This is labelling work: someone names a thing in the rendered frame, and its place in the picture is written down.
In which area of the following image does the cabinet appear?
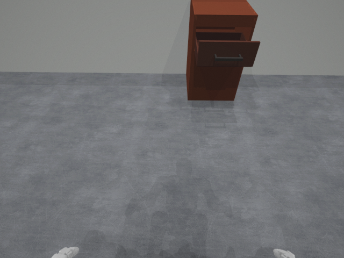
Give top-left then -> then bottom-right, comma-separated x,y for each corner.
186,0 -> 258,101

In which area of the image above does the left robot hand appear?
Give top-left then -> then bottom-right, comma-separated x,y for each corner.
51,247 -> 79,258

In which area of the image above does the drawer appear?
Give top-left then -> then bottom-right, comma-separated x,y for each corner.
195,32 -> 260,67

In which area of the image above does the handle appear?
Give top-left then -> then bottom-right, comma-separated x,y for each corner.
214,54 -> 243,61

